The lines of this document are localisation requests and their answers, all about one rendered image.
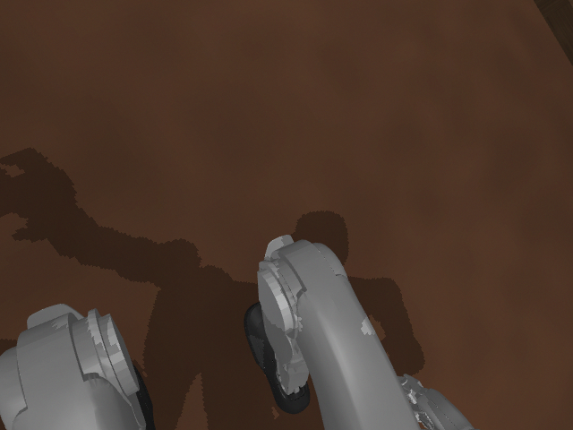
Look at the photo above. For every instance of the left robot foot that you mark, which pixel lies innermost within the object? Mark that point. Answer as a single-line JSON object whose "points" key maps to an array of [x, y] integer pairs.
{"points": [[145, 402]]}

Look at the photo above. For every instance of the right robot hand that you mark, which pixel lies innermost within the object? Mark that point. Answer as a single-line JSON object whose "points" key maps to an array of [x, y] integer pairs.
{"points": [[431, 408]]}

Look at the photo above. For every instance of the right robot foot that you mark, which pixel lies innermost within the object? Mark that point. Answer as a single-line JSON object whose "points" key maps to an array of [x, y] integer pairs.
{"points": [[264, 356]]}

